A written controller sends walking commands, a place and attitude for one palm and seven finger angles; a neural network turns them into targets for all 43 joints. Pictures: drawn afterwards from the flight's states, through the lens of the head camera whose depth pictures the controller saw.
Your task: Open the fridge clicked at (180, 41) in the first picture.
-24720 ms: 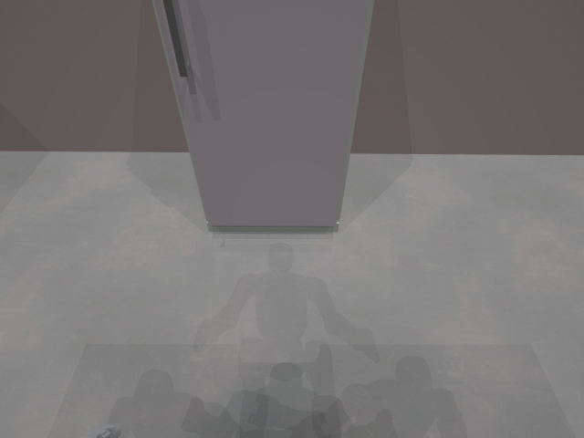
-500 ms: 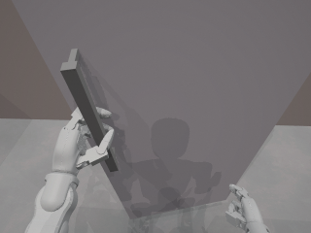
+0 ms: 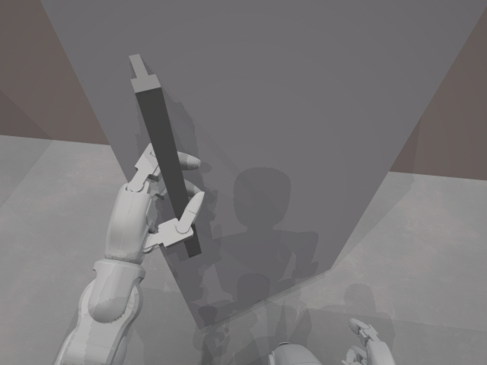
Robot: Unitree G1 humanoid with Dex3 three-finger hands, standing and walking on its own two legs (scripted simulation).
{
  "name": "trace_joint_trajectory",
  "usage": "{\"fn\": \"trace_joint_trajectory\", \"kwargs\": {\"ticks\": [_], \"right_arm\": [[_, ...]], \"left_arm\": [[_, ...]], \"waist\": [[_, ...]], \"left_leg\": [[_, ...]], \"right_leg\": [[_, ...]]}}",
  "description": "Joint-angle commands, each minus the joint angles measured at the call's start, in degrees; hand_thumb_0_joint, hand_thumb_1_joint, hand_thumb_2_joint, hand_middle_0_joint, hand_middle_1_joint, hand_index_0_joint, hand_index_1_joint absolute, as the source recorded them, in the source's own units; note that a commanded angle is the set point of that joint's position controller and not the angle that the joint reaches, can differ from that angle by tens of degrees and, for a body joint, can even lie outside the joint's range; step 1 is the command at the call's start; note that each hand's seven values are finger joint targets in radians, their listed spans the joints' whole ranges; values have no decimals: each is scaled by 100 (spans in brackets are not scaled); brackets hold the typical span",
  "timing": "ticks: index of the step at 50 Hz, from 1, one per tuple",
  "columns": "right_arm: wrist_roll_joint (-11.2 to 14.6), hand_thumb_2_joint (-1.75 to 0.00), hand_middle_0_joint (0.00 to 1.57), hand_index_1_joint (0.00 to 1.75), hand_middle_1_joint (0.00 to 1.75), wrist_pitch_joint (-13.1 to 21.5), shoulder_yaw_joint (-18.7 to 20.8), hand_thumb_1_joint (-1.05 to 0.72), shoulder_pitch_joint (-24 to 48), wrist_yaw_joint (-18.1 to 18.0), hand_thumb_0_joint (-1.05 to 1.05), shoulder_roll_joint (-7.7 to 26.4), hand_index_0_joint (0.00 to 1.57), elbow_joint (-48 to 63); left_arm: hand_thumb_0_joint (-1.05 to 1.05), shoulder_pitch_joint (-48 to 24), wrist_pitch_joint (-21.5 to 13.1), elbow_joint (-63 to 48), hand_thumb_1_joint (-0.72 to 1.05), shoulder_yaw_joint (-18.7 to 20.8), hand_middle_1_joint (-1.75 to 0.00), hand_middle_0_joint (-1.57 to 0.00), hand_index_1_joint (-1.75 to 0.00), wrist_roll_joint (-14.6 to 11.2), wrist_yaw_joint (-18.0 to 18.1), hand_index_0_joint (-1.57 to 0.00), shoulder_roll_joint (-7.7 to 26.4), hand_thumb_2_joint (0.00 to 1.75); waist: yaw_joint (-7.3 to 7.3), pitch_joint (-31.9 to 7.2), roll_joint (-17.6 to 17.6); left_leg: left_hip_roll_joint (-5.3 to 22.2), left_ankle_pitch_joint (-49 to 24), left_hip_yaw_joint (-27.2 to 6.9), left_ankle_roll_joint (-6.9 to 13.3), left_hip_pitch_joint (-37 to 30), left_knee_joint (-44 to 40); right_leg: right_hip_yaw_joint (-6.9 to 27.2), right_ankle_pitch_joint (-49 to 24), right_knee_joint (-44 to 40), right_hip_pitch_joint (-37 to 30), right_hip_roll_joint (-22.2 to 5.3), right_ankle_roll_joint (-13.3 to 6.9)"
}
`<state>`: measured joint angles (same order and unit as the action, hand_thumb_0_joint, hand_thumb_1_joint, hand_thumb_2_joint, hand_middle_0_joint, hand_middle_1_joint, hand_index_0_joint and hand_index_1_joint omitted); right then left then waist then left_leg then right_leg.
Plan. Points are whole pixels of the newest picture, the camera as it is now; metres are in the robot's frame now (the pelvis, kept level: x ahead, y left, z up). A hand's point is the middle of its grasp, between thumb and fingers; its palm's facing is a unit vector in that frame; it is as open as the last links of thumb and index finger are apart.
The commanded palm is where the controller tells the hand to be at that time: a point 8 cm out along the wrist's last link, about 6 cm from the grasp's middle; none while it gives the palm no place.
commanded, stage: walk backward, drawing the door open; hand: left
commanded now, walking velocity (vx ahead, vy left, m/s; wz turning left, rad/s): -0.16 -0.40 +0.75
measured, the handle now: (172, 181) +0.32 +0.08 +0.18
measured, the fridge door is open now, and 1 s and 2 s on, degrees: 31 62 70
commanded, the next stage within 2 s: stop walking and hold the door back in 1.16 s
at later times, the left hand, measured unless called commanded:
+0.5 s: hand (263, 309) +0.16 -0.02 +0.16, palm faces +0.20 -0.96 -0.21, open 7.1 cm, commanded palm +0.12 +0.02 +0.17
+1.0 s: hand out of the picture +0.09 -0.14 +0.16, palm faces +0.68 -0.71 -0.17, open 6.8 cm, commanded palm +0.03 -0.13 +0.15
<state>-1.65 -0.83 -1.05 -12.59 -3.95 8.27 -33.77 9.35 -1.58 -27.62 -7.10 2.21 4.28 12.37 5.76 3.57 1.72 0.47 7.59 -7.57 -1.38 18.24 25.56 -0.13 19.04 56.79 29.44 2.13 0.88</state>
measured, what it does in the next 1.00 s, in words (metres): steps to the right, turning left: right foot, then left foot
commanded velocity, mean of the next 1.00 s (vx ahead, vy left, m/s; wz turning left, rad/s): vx -0.15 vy -0.39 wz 0.75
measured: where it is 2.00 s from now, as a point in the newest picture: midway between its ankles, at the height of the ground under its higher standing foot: outside the picture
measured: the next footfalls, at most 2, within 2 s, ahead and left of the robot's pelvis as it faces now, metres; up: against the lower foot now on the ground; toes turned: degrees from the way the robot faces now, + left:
right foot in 0.14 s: -0.01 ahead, -0.18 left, +0.00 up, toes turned +5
left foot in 0.34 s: -0.06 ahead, +0.00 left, +0.00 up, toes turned +16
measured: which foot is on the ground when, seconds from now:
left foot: down 0.00-0.16, up 0.18-0.32, down 0.34-0.64, up 0.66-0.86, down 0.88-1.00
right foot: up 0.00-0.12, down 0.14-0.34, up 0.36-0.64, down 0.66-0.88, up 0.90-1.00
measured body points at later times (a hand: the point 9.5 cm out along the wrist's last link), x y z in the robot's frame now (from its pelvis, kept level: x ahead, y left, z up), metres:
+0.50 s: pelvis -0.08 -0.19 +0.00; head -0.01 -0.16 +0.44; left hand +0.15 +0.03 +0.17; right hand +0.16 -0.33 -0.09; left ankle -0.10 -0.02 -0.74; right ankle +0.04 -0.29 -0.63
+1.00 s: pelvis -0.04 -0.43 -0.01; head +0.01 -0.34 +0.43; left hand +0.05 -0.10 +0.17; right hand +0.25 -0.45 -0.10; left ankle -0.11 -0.32 -0.74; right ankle +0.07 -0.48 -0.66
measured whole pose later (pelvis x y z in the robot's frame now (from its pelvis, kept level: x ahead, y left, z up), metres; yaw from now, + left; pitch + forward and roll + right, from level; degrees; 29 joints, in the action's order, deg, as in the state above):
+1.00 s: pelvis -0.04 -0.43 -0.01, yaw +46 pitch -2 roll -1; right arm -1.0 7.2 0.9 -5.1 -2.7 7.7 -33.8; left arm 0.0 -7.3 -29.1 -0.3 2.1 2.2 13.5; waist 1.6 14.6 -3.4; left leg 3.6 16.3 1.5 -0.9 17.2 35.2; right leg -2.1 24.6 65.0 33.3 0.2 1.9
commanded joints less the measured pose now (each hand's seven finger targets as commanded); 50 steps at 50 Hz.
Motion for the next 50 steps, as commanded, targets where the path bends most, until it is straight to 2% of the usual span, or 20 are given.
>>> {"fn": "trace_joint_trajectory", "kwargs": {"ticks": [1, 5, 9, 14, 16, 17, 18, 21, 25, 29, 31, 32, 33, 34, 36, 42, 43, 44, 45, 50], "right_arm": [[40, -90, 20, 30, 30, 619, 271, -90, 1261, 50, 0, 633, 20, 863], [60, -90, 20, 30, 30, 704, 350, -90, 1218, 117, 0, 674, 20, 652], [272, -90, 20, 30, 30, 750, 370, -90, 1179, 93, 0, 334, 20, 483], [94, -90, 20, 30, 30, 952, 245, -90, 1075, -146, 0, 266, 20, 640], [103, -90, 20, 30, 30, 1139, 221, -90, 579, -210, 0, 525, 20, 590], [-31, -90, 20, 30, 30, 1243, 386, -90, 557, -133, 0, 743, 20, 631], [-130, -90, 20, 30, 30, 1250, 365, -90, 363, 27, 0, 863, 20, 555], [-52, -90, 20, 30, 30, 1194, 457, -90, 1095, 47, 0, 878, 20, 749], [142, -90, 20, 30, 30, 1259, 494, -90, 1198, 203, 0, 787, 20, 678], [342, -90, 20, 30, 30, 978, 457, -90, 1352, 153, 0, 817, 20, 827], [357, -90, 20, 30, 30, 941, 425, -90, 1331, 141, 0, 552, 20, 756], [345, -90, 20, 30, 30, 942, 380, -90, 1296, 122, 0, 258, 20, 704], [281, -90, 20, 30, 30, 1049, 385, -90, 1446, 26, 0, 200, 20, 673], [119, -90, 20, 30, 30, 1056, 306, -90, 1404, -29, 0, 182, 20, 496], [198, -90, 20, 30, 30, 979, 451, -90, 1395, -30, 0, 313, 20, 720], [133, -90, 20, 30, 30, 966, 385, -90, 913, -50, 0, 452, 20, 857], [111, -90, 20, 30, 30, 1038, 462, -90, 669, -53, 0, 583, 20, 881], [91, -90, 20, 30, 30, 1077, 586, -90, 764, -38, 0, 904, 20, 1005], [30, -90, 20, 30, 30, 1083, 512, -90, 568, 53, 0, 956, 20, 890], [72, -90, 20, 30, 30, 1102, 615, -90, 1009, 114, 0, 941, 20, 545]], "left_arm": [[0, -806, -789, -1622, 90, 199, -140, -45, -140, -4, 192, -45, -42, 90], [0, -1200, -865, -1964, 90, 99, -140, -45, -140, 12, 99, -45, 96, 90], [0, -1272, -838, -2218, 90, 586, -140, -45, -140, -151, 33, -45, 459, 90], [0, -1504, -662, -1815, 90, 334, -140, -45, -140, -12, -295, -45, -41, 90], [0, -1722, -716, -1883, 90, -41, -140, -45, -140, -189, -345, -45, -261, 90], [0, -1887, -880, -1899, 90, -150, -140, -45, -140, -104, -383, -45, -238, 90], [0, -1998, -988, -1789, 90, 65, -140, -45, -140, 166, -354, -45, 84, 90], [0, -2200, -1162, -2387, 90, 513, -140, -45, -140, 99, -284, -45, 395, 90], [0, -1980, -989, -1610, 90, 318, -140, -45, -140, -45, -196, -45, -200, 90], [0, -2016, -881, -1473, 90, 627, -140, -45, -140, -21, -73, -45, 161, 90], [0, -1999, -899, -1519, 90, 728, -140, -45, -140, 1, -15, -45, 260, 90], [0, -2093, -897, -1727, 90, 945, -140, -45, -140, 30, -4, -45, 571, 90], [0, -2194, -944, -1852, 90, 1367, -140, -45, -140, 100, 4, -45, 944, 90], [0, -2208, -946, -1743, 90, 1520, -140, -45, -140, 106, 72, -45, 936, 90], [0, -2018, -999, -2193, 90, 1396, -140, -45, -140, -21, -67, -45, 751, 90], [0, -1850, -1043, -1916, 90, 879, -140, -45, -140, -245, -122, -45, 204, 90], [0, -2086, -1088, -1985, 90, 698, -140, -45, -140, -217, -153, -45, 144, 90], [0, -1844, -1138, -1796, 90, 464, -140, -45, -140, -126, -182, -45, -62, 90], [0, -2103, -1229, -1817, 90, 527, -140, -45, -140, 65, -197, -45, 159, 90], [0, -2022, -1086, -1820, 90, 1123, -140, -45, -140, 23, -179, -45, 509, 90]], "waist": [[-564, -1383, 335], [-406, -1610, 856], [-349, -2056, -1182], [-399, -1015, -1134], [105, -1156, 258], [-87, -1222, 1538], [-58, -1449, 754], [-360, -1338, 495], [-450, -1293, 1029], [-474, -1201, 1476], [-532, -1352, 99], [-570, -1255, -1921], [-709, -1035, -2664], [-669, -887, -1548], [-593, -1331, -1668], [-242, -1391, -644], [-45, -1441, 6], [-244, -1363, 1434], [-210, -1690, 865], [-386, -1414, 1228]], "left_leg": [[1209, 977, -1241, 729, -51, -1245], [622, 955, -889, 406, -173, -1110], [-436, 1017, 743, -22, -935, 1770], [107, 1583, 1110, -5, 357, 2359], [646, -2087, -100, 227, -2067, -618], [2399, -5706, -2778, 377, -3488, -871], [2825, -5845, -3345, 738, -3869, -452], [2704, -3748, -2514, 1293, -2716, -213], [1324, 392, -178, 500, 229, -815], [1067, 2385, -378, 560, 903, -819], [364, 2460, 321, 226, 593, 722], [-292, 2555, 1047, -31, 559, 3167], [-271, 2966, 745, 37, 938, 5220], [-130, 2900, 586, 69, 1278, 5641], [139, 2716, 796, -6, 1271, 5576], [244, 1118, 1178, 69, -831, 487], [1004, -256, 195, 290, -2307, -307], [2723, -2739, -2139, 753, -3277, -814], [3297, -4133, -3191, 1218, -3598, -540], [2241, -2524, -1025, 899, -2281, -232]], "right_leg": [[336, 383, -1704, -1549, -188, -23], [-1, -112, -3574, -2506, 3, -73], [-301, -1271, -3947, -1489, -1095, -627], [-722, -3863, -2619, -1805, -1497, -1157], [-1068, -2586, 216, 114, -500, -399], [-486, 1492, 1479, 1946, 235, 45], [402, 1523, 1962, 2214, -24, -9], [1040, 1014, 1920, 2033, -538, 63], [274, -678, -356, -1619, -302, 70], [-428, -171, -1888, -2863, 156, 256], [-222, 140, -3382, -2653, -268, 129], [738, 617, -4444, -1738, -1282, -292], [1648, -24, -4557, -944, -2068, -921], [1436, -1535, -4246, -1056, -2289, -1196], [519, -3432, -3254, -2205, -2059, -1302], [-592, -2708, -1711, -1446, -1353, -764], [-640, -1192, -637, 116, -1086, -462], [-476, 1155, 498, 1554, -485, -12], [220, 1380, 1145, 1788, -434, 110], [633, -25, 921, 954, -600, 186]]}}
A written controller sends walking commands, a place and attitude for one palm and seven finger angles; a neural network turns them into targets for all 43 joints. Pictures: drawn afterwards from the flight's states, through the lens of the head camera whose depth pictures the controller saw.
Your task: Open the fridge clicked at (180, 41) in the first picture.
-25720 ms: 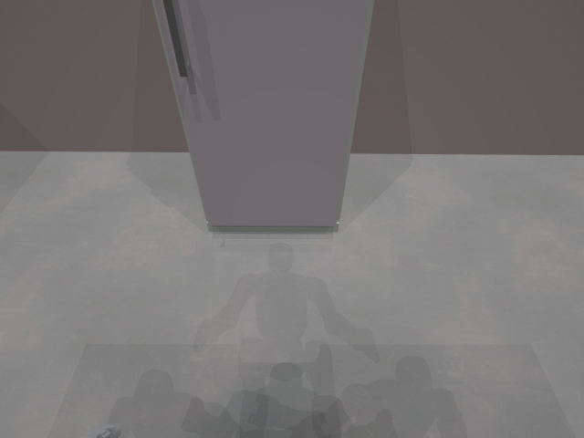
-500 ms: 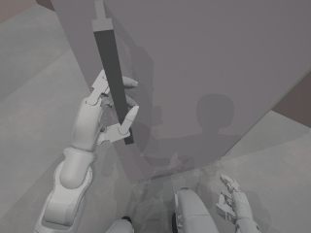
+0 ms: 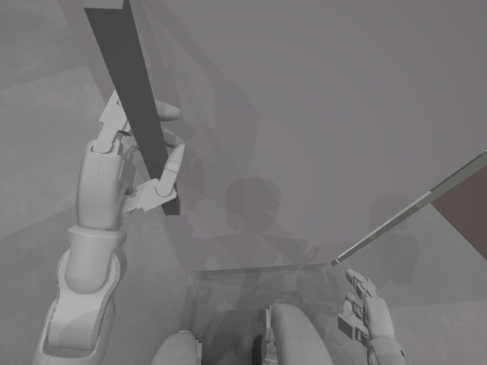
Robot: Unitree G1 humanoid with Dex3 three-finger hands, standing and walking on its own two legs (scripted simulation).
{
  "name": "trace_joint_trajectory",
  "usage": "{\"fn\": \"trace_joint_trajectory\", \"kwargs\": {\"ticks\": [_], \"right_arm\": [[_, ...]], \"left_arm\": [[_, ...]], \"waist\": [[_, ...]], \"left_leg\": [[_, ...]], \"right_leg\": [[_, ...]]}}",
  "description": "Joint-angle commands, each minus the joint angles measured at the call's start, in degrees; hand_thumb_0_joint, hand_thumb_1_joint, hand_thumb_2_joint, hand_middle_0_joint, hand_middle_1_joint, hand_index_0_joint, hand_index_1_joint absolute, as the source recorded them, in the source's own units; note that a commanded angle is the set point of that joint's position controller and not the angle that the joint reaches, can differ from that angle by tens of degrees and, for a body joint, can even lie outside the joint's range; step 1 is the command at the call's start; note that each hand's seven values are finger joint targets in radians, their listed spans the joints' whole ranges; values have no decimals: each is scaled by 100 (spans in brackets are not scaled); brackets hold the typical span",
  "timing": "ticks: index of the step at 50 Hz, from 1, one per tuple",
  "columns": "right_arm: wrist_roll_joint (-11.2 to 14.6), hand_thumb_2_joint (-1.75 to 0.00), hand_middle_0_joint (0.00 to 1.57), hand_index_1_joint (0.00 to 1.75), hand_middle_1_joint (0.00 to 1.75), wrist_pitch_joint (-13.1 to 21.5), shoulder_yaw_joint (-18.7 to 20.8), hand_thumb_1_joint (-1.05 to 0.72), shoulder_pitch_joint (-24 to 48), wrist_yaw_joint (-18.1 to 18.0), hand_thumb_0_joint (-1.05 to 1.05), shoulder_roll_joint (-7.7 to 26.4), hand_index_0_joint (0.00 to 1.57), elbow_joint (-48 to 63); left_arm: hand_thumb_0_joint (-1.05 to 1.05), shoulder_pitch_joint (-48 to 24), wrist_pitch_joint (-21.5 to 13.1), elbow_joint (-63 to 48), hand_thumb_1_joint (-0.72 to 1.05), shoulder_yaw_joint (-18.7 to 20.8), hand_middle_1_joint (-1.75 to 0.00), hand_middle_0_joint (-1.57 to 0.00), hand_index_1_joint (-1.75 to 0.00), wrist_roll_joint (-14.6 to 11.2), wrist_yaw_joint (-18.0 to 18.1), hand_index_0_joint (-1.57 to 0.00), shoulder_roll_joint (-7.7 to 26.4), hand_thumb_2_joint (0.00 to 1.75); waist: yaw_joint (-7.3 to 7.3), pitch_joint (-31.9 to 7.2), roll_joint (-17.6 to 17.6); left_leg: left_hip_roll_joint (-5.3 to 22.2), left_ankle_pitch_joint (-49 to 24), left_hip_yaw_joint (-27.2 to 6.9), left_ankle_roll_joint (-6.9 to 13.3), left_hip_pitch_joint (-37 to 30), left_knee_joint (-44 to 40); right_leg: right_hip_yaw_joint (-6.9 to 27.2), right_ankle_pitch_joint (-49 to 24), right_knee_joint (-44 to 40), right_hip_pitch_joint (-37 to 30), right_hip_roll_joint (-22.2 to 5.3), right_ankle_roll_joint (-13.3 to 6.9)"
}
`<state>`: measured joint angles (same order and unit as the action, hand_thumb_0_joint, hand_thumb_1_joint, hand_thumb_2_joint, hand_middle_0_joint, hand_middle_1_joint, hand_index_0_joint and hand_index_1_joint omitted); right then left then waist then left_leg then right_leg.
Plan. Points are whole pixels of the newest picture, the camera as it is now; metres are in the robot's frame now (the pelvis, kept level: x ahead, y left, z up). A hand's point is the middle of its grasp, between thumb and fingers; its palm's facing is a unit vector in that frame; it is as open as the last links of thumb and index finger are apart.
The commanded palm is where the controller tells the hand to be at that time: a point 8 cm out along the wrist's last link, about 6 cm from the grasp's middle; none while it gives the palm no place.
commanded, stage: walk backward, drawing the door open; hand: left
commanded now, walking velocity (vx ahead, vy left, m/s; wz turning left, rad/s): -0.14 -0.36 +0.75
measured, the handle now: (155, 132) +0.35 +0.13 +0.19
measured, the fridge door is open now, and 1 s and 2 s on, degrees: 62 70 71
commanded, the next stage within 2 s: stop walking and hold the door back in 0.16 s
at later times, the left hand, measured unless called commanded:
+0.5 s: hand (198, 266) +0.21 +0.07 +0.17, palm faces +0.36 -0.93 -0.11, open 6.1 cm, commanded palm +0.20 +0.12 +0.16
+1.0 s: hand (190, 227) +0.24 +0.08 +0.18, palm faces +0.46 -0.86 -0.21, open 5.6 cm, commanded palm +0.20 +0.12 +0.16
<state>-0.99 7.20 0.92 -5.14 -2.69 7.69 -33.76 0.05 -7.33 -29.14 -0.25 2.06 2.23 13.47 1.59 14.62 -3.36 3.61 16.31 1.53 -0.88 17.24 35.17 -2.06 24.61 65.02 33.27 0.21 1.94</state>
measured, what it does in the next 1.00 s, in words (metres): steps to the right, turning left: right foot, then left foot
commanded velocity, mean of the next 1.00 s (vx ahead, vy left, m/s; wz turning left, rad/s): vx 0.09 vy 0.03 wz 0.18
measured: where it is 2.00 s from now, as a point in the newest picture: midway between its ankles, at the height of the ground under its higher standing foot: outside the picture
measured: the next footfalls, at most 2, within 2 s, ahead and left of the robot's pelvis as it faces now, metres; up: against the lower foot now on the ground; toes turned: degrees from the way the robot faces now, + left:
right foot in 0.20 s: +0.08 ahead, -0.28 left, +0.00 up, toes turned +6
left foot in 0.46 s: -0.04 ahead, -0.08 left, +0.00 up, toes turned +23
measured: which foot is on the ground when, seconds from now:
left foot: down 0.00-0.18, up 0.20-0.44, down 0.46-0.78, up 0.80-1.00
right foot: up 0.00-0.18, down 0.20-0.46, up 0.48-0.76, down 0.78-1.00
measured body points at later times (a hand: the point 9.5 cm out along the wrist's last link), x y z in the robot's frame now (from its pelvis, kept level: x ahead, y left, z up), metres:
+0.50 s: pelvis -0.06 -0.16 -0.01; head -0.04 -0.12 +0.44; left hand +0.18 +0.11 +0.18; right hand +0.19 -0.34 -0.08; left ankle -0.07 -0.09 -0.73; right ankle +0.04 -0.29 -0.72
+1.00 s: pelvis -0.11 -0.21 +0.01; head -0.08 -0.23 +0.46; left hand +0.21 +0.12 +0.19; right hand +0.09 -0.43 -0.11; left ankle -0.10 -0.06 -0.69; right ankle -0.05 -0.33 -0.73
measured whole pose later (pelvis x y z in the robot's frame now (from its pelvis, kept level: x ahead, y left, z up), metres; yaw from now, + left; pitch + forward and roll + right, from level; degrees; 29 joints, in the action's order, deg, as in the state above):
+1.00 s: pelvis -0.11 -0.21 +0.01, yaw +21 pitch -4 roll +3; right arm 0.9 3.6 0.3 -13.6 -5.8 16.8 -42.8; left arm -38.9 -6.5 38.1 8.1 -1.6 3.2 15.2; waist 2.3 5.6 0.6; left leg 1.0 19.4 3.8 -1.1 22.8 44.8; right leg -1.4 15.2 29.9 11.1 -6.2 1.8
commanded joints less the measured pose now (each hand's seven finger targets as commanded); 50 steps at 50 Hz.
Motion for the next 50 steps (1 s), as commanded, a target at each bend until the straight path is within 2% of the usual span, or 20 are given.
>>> {"fn": "trace_joint_trajectory", "kwargs": {"ticks": [1, 5, 7, 8, 9, 10, 11, 13, 16, 20, 22, 24, 25, 29, 36, 37, 39, 41, 45, 50], "right_arm": [[22, -90, 20, 30, 30, 307, 426, -90, 202, -2, 0, 967, 20, 545], [224, -90, 20, 30, 30, 295, 335, -90, 267, -25, 0, 961, 20, 672], [276, -90, 20, 30, 30, 193, 251, -90, 399, -31, 0, 839, 20, 753], [291, -90, 20, 30, 30, 143, 191, -90, 317, -50, 0, 619, 20, 707], [313, -90, 20, 30, 30, 122, 180, -90, 451, -77, 0, 486, 20, 736], [236, -90, 20, 30, 30, 157, 143, -90, 578, -133, 0, 413, 20, 705], [67, -90, 20, 30, 30, 150, 33, -90, 467, -102, 0, 376, 20, 642], [200, -90, 20, 30, 30, -6, 171, -90, 667, -137, 0, 504, 20, 726], [148, -90, 20, 30, 30, -100, 49, -90, 462, -225, 0, 591, 20, 672], [75, -90, 20, 30, 30, -81, 22, -90, 128, -326, 0, 847, 20, 554], [83, -90, 20, 30, 30, -78, 42, -90, 38, -303, 0, 1075, 20, 550], [131, -90, 20, 30, 30, -151, 39, -90, 166, -247, 0, 1256, 20, 758], [181, -90, 20, 30, 30, -180, -72, -90, 105, -193, 0, 993, 20, 642], [300, -90, 20, 30, 30, -156, 31, -90, -169, -243, 0, 1234, 20, 354], [245, -90, 20, 30, 30, -210, -159, -90, -4, -319, 0, 1173, 20, 192], [224, -90, 20, 30, 30, -218, -139, -90, -47, -331, 0, 1173, 20, 136], [185, -90, 20, 30, 30, -285, -89, -90, -80, -336, 0, 1057, 20, 115], [115, -90, 20, 30, 30, -129, -15, -90, -211, -306, 0, 1200, 20, -50], [193, -90, 20, 30, 30, -72, 14, -90, -342, -323, 0, 1216, 20, -121], [150, -90, 20, 30, 30, 18, 37, -90, -307, -331, 0, 1183, 20, -5]], "left_arm": [[0, -966, -429, -1527, 90, 350, -140, -45, -140, -23, 8, -45, 223, 90], [0, -933, -302, -1248, 90, 565, -140, -45, -140, -256, 129, -45, 306, 90], [0, -992, -297, -1293, 90, 733, -140, -45, -140, -217, 184, -45, 516, 90], [0, -1035, -265, -1414, 90, 908, -140, -45, -140, -214, 220, -45, 767, 90], [0, -816, -177, -1447, 90, 1302, -140, -45, -140, -200, 312, -45, 1163, 90], [0, -839, -213, -1562, 90, 1451, -140, -45, -140, -237, 320, -45, 1249, 90], [0, -1054, -274, -1731, 90, 1747, -140, -45, -140, -220, 359, -45, 1500, 90], [0, -631, -323, -1814, 90, 1732, -140, -45, -140, -324, 282, -45, 1269, 90], [0, -1251, -102, -131, 90, 1418, -140, -45, -140, -414, 440, -45, 854, 90], [0, -2615, -176, 566, 90, 984, -140, -45, -140, -378, 520, -45, 740, 90], [0, -3285, -270, 728, 90, 641, -140, -45, -140, -383, 485, -45, 602, 90], [0, -4086, -337, 939, 90, 131, -140, -45, -140, -342, 495, -45, 407, 90], [0, -4377, -308, 1200, 90, 29, -140, -45, -140, -306, 499, -45, 339, 90], [0, -5392, -158, 2370, 90, 382, -140, -45, -140, -329, 476, -45, 774, 90], [0, -6335, 95, 4308, 90, 185, -140, -45, -140, -469, 368, -45, 561, 90], [0, -6399, 91, 4581, 90, 363, -140, -45, -140, -446, 386, -45, 758, 90], [0, -6457, 116, 5263, 90, 860, -140, -45, -140, -424, 396, -45, 1450, 90], [0, -6772, -90, 5131, 90, 1243, -140, -45, -140, -469, 392, -45, 1756, 90], [0, -6531, -230, 5729, 90, 1584, -140, -45, -140, -398, 331, -45, 1953, 90], [0, -6228, -359, 5095, 90, 1256, -140, -45, -140, -431, 248, -45, 1462, 90]], "waist": [[-9, -2630, 1743], [-46, -2641, 2078], [-142, -2649, 1308], [-136, -2689, -139], [-240, -2552, -1471], [-325, -2366, -1718], [-203, -2167, -1114], [-173, -2365, -1118], [-89, -2426, -852], [-131, -2761, -635], [-2, -2856, 542], [-180, -2641, 2911], [-97, -2667, 2458], [-13, -2709, 757], [-204, -2772, 1211], [-245, -2788, 789], [-334, -2029, -1494], [-280, -2432, -342], [-261, -2532, -1177], [-216, -2629, -732]], "left_leg": [[1718, -2947, -1476, 684, -1787, -1162], [1114, -451, -958, 492, -140, -1498], [715, 781, -834, 354, 348, -820], [-102, 1322, -151, 89, 284, 664], [-547, 1951, 64, -42, 949, 2812], [-445, 2228, -210, -2, 1332, 4177], [-178, 1973, -131, -70, 1791, 4454], [-44, 1841, 170, -170, 1530, 4279], [-32, 1436, 111, -83, 849, 2848], [-160, 805, -18, 125, -135, 418], [-23, -1, -244, 221, -1216, -1430], [1801, -1937, -2304, 1034, -1779, -1789], [1821, -2359, -2392, 1318, -1675, -1689], [1359, -1550, -1608, 1256, -1581, -1508], [779, 2027, -876, 761, 88, -1737], [540, 1901, -645, 582, 436, -1133], [-420, 1274, -86, 57, 2110, 1732], [-191, 800, -450, -131, 1880, 2731], [-215, 441, -82, -59, 1421, 2004], [-374, -159, 648, 21, -336, -371]], "right_leg": [[758, -721, -525, -109, -398, 60], [-98, -934, -2718, -2590, 100, 71], [-187, -970, -3819, -3259, 9, 116], [155, -912, -4668, -2978, -534, -85], [1339, -862, -4977, -2470, -1683, -733], [1731, -1455, -5107, -2024, -2249, -1179], [1297, -2220, -4808, -2135, -2369, -1315], [351, -3240, -4204, -2673, -1944, -1306], [372, -3888, -4034, -2301, -2021, -1052], [685, -2640, -3890, -2282, -2073, -823], [329, -1778, -2891, -1720, -1476, -417], [-232, 891, -1145, -269, -526, 52], [53, 819, -523, -250, -434, -6], [139, -139, -649, -309, -393, 51], [-553, -43, -3236, -2905, 24, -142], [-176, 127, -3803, -3355, -160, -283], [3475, 1375, -5543, -3194, -2328, -1320], [2970, -869, -5195, -3303, -2484, -1336], [1057, -2248, -4514, -3381, -1782, -821], [547, -2377, -4120, -2819, -1536, -667]]}}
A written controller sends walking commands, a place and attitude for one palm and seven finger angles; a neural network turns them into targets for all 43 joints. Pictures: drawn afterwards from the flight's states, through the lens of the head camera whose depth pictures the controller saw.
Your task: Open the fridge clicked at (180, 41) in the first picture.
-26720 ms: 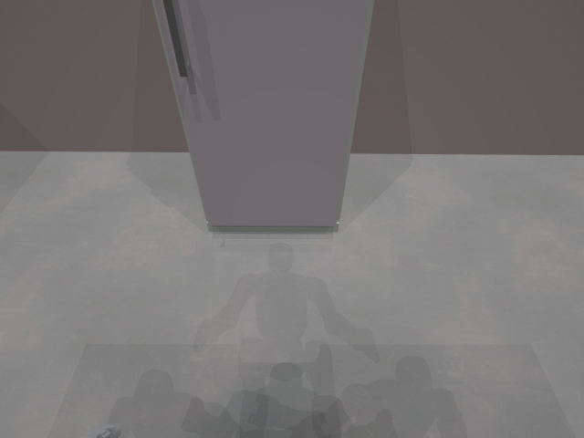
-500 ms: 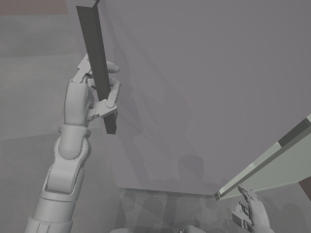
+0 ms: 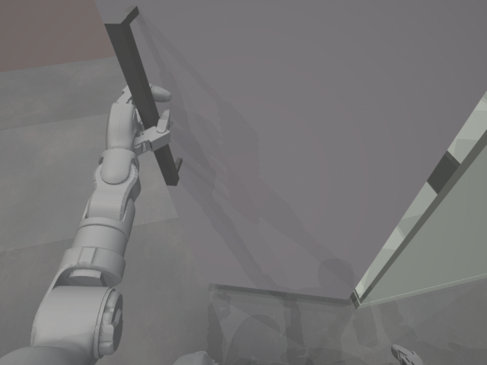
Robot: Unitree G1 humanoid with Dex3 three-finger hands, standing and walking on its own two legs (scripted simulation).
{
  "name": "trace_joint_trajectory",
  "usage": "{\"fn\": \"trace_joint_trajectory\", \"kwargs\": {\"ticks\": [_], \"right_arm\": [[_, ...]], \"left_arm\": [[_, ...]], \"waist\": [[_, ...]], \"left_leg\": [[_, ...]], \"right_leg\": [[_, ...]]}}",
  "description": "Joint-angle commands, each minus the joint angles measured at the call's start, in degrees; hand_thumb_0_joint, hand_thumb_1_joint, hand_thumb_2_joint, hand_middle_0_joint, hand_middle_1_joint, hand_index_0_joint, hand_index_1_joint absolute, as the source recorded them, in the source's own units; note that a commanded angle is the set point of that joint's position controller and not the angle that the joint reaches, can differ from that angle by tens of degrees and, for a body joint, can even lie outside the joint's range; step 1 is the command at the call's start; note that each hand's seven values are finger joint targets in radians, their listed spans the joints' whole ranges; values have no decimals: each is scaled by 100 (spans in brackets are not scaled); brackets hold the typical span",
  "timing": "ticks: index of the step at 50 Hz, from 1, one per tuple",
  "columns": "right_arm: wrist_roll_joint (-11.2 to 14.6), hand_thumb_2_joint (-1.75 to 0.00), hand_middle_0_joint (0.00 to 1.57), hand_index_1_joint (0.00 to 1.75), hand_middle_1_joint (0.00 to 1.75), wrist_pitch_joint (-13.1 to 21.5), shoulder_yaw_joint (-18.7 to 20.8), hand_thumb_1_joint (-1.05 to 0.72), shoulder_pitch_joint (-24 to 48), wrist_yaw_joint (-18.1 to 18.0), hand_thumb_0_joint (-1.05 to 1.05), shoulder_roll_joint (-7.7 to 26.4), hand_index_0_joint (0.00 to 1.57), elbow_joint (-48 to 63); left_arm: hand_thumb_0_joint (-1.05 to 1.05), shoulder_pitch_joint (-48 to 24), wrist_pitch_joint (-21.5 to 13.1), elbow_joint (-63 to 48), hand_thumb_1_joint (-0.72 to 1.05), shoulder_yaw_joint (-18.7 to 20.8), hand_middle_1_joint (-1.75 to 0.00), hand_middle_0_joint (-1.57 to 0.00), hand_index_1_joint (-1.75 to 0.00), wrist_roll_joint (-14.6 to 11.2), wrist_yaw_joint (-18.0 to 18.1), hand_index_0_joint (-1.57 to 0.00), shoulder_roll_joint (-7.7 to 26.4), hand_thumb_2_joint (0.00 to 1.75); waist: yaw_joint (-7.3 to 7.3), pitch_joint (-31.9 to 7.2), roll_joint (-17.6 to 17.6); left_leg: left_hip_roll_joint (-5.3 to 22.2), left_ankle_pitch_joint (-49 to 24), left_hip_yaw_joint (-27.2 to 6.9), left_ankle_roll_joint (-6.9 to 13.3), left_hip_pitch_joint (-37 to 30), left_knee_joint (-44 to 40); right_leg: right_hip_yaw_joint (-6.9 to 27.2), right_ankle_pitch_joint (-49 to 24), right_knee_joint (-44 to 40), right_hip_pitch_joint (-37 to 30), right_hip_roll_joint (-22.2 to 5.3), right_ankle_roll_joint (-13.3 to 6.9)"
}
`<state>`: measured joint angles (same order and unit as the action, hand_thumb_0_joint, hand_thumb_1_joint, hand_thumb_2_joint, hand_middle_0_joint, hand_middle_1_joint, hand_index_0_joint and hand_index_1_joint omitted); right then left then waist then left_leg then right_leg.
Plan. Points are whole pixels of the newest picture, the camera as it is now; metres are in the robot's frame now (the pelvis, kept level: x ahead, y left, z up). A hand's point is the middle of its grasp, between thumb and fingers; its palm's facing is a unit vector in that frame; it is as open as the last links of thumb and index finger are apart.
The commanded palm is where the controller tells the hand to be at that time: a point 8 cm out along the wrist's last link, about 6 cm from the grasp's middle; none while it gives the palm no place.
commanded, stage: stop walking and hold the door back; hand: left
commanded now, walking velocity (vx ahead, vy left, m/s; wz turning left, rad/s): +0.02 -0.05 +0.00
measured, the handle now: (155, 112) +0.47 +0.16 +0.18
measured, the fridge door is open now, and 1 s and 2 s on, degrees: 70 71 69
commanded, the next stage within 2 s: loosen the grip on the handle in 0.32 s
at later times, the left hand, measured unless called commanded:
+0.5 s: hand (159, 135) +0.43 +0.14 +0.17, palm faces +0.01 -0.99 -0.17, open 6.1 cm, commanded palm +0.39 +0.20 +0.16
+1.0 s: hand (165, 144) +0.42 +0.14 +0.15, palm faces +0.05 -0.99 -0.15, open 14.1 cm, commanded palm +0.40 +0.20 +0.15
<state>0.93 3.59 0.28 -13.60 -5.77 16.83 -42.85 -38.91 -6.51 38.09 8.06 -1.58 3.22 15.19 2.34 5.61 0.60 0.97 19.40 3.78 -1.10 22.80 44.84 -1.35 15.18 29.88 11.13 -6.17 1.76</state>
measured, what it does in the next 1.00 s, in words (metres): steps on the spot: left foot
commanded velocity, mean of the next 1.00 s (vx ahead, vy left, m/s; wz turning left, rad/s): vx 0.00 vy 0.00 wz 0.00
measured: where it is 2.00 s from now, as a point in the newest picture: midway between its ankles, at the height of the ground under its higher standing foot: outside the picture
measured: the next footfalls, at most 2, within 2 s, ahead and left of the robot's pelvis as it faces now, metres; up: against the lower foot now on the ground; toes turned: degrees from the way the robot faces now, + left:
left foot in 0.08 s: +0.10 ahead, +0.14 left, +0.00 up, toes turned -3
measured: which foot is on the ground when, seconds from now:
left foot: up 0.00-0.06, down 0.08-1.00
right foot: down 0.00-1.00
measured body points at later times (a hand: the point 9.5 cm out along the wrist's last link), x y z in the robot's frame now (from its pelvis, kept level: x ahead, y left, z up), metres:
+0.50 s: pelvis -0.01 +0.02 -0.01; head +0.01 +0.02 +0.44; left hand +0.42 +0.20 +0.18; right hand +0.15 -0.20 -0.11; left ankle +0.06 +0.15 -0.74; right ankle +0.02 -0.12 -0.74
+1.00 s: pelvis -0.01 +0.00 -0.02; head +0.00 +0.00 +0.43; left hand +0.42 +0.19 +0.16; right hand +0.03 -0.27 -0.13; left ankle +0.06 +0.14 -0.74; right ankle +0.01 -0.12 -0.74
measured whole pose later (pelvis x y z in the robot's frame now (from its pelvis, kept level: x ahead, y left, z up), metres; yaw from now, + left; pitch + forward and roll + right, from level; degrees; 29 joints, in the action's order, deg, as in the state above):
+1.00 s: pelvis -0.01 +0.00 -0.02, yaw -4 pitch +3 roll +0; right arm 1.6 9.0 0.0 -21.2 -2.5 15.3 -42.4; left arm -36.4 -21.4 44.2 11.0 -3.4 0.1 18.3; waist 3.5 -1.1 0.4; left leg 2.4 13.3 -0.1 -1.0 25.8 36.0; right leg 1.9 16.2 38.1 24.5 0.6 0.1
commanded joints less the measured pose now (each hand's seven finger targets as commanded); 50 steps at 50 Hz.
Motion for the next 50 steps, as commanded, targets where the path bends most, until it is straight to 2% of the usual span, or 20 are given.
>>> {"fn": "trace_joint_trajectory", "kwargs": {"ticks": [1, 4, 5, 6, 9, 11, 14, 17, 20, 21, 22, 24, 25, 26, 31, 37, 40, 42, 46, 50], "right_arm": [[-42, -90, 20, 30, 30, 407, 119, -90, 515, -12, 0, 278, 20, 915], [34, -90, 20, 30, 30, 435, 245, -90, 577, 53, 0, 564, 20, 1115], [63, -90, 20, 30, 30, 416, 232, -90, 520, 112, 0, 528, 20, 1145], [97, -90, 20, 30, 30, 432, 270, -90, 463, 174, 0, 569, 20, 1122], [63, -90, 20, 30, 30, 511, 143, -90, 554, 150, 0, 451, 20, 1075], [76, -90, 20, 30, 30, 498, 231, -90, 441, 150, 0, 461, 20, 1058], [81, -90, 20, 30, 30, 458, 182, -90, 435, 76, 0, 336, 20, 981], [15, -90, 20, 30, 30, 428, 125, -90, 544, 18, 0, 327, 20, 896], [21, -90, 20, 30, 30, 436, 57, -90, 594, 23, 0, 306, 20, 874], [-82, -90, 20, 30, 30, 619, 633, -90, 316, 194, 0, 553, 20, 947], [-86, -90, 20, 30, 30, 972, 222, -90, -60, 285, 0, 394, 20, 828], [66, -90, 20, 30, 30, 841, 372, -90, -297, 342, 0, 510, 20, 749], [59, -90, 20, 30, 30, 781, 256, -90, -127, 347, 0, 499, 20, 726], [-10, -90, 20, 30, 30, 780, 223, -90, 17, 348, 0, 480, 20, 752], [36, -90, 20, 30, 30, 881, 166, -90, -8, 495, 0, 380, 20, 976], [110, -90, 20, 30, 30, 926, 207, -90, -131, 396, 0, 572, 20, 937], [133, -90, 20, 30, 30, 950, 218, -90, -156, 342, 0, 605, 20, 903], [105, -90, 20, 30, 30, 903, 194, -90, -103, 324, 0, 597, 20, 980], [88, -90, 20, 30, 30, 900, 198, -90, -117, 300, 0, 589, 20, 988], [59, -90, 20, 30, 30, 891, 230, -90, -98, 267, 0, 590, 20, 1030]], "left_arm": [[0, -2308, -470, -1787, 90, 342, -140, -45, -140, -83, 134, -45, 1151, 90], [0, -2234, -580, -2310, 90, -126, -140, -45, -140, -183, 60, -45, 516, 90], [0, -2324, -586, -2411, 90, -90, -140, -45, -140, -231, 36, -45, 520, 90], [0, -2173, -537, -2057, 90, -244, -140, -45, -140, -223, -37, -45, 309, 90], [0, -2470, -685, -2911, 90, -314, -140, -45, -140, -101, -21, -45, 420, 90], [0, -2076, -630, -2700, 90, 75, -140, -45, -140, -41, 63, -45, 877, 90], [0, -2253, -452, -2530, 90, -366, -140, -45, -140, -125, 51, -45, 508, 90], [0, -2327, -474, -2210, 90, 133, -140, -45, -140, -90, 133, -45, 987, 90], [0, -2665, -527, -2045, 90, -447, -140, -45, -140, -126, 64, -45, 346, 90], [0, -5187, -627, -1983, 90, 2117, -140, -45, -140, 552, 75, -45, 3820, 90], [0, -3989, -256, -88, 78, 611, -140, -45, -140, 551, -187, -45, 1460, 84], [0, -1844, -253, -292, 54, 349, -140, -45, -140, -36, -362, -45, 184, 73], [0, -2389, -447, -659, 42, 709, -140, -45, -140, -356, -384, -45, 550, 67], [0, -2666, -591, -746, 30, 883, -140, -45, -140, -406, -330, -45, 930, 61], [0, -3215, -1474, -472, -31, -262, -140, -45, -140, 380, 115, -45, 427, 32], [0, -3565, -1744, -5, -55, 11, -130, -37, -130, 43, -126, -37, 985, 20], [0, -3725, -1728, -274, -55, 110, -125, -33, -125, -135, -212, -33, 1099, 20], [0, -2952, -1737, -390, -55, 584, -122, -30, -122, -206, -246, -30, 1549, 20], [0, -2562, -1829, -518, -55, 560, -115, -25, -115, -301, -233, -25, 1475, 20], [0, -2196, -1795, -1082, -55, 704, -115, -25, -115, -328, -185, -25, 1579, 20]], "waist": [[-200, -1841, -1042], [-176, -2121, 938], [-196, -2134, 956], [-272, -1960, 414], [-161, -2100, 1369], [-190, -2352, 114], [-87, -2131, -1173], [-199, -2179, -748], [-178, -2166, 81], [-514, -1881, -1587], [357, -3820, -1854], [-199, -3680, -535], [-233, -3363, 677], [-235, -2952, 1025], [227, -1303, -123], [215, -2106, -430], [155, -2460, 29], [-105, -2579, 105], [-72, -2079, -475], [-138, -2217, -182]], "left_leg": [[-144, -983, 466, 24, -1398, -1788], [1361, -2029, -1282, 624, -2241, -2169], [1726, -2543, -1697, 974, -2148, -2315], [1705, -2672, -1530, 969, -1905, -2175], [1263, -2979, -724, 739, -1687, -1621], [729, -2324, -88, 255, -1434, -1086], [299, -1079, -53, 9, -1196, -1096], [500, -1700, -89, 123, -1675, -1472], [909, -1699, -427, 326, -1831, -1824], [850, -1933, -332, 487, -1639, -1499], [0, -2828, -267, 263, -1689, -2072], [172, -3301, -301, -78, -2233, -1574], [186, -2669, -247, -165, -2531, -1630], [154, -1780, -279, -168, -2370, -1668], [129, 774, -435, 110, -746, -1848], [-41, 961, -261, 156, -627, -1593], [-67, 936, -286, 152, -722, -1579], [-111, 682, -196, 191, -517, -1545], [-103, 652, -184, 256, -158, -1488], [-110, 165, -177, 294, -342, -1413]], "right_leg": [[334, -1175, -376, -364, -712, -526], [-334, 58, 1019, 628, 324, -35], [-255, 941, 1415, 742, 557, -15], [-168, 1163, 1062, 594, 644, -40], [-165, -115, 326, -28, 433, -133], [458, -1877, -143, -552, -3, -250], [989, -2022, -358, -363, -532, -488], [595, -1624, -217, 43, -213, -243], [149, -676, 41, 309, 231, -39], [768, -1701, -651, 62, 152, -232], [-70, -2726, 484, -73, 648, -400], [-271, -1934, 473, 589, 527, -284], [-181, -1327, 154, 892, 507, -244], [-144, -874, 31, 992, 530, -306], [-92, 488, -63, 1769, 589, -281], [141, 1130, -113, 1538, 628, -258], [172, 1043, -81, 1419, 629, -267], [232, 965, -111, 1028, 610, -290], [292, 1280, -302, 1032, 634, -231], [312, 820, -248, 937, 653, -251]]}}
